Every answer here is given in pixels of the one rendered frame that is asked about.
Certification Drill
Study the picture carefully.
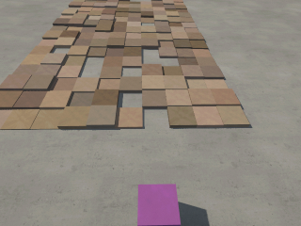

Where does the carton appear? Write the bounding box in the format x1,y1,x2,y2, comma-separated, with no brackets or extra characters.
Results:
137,184,181,226

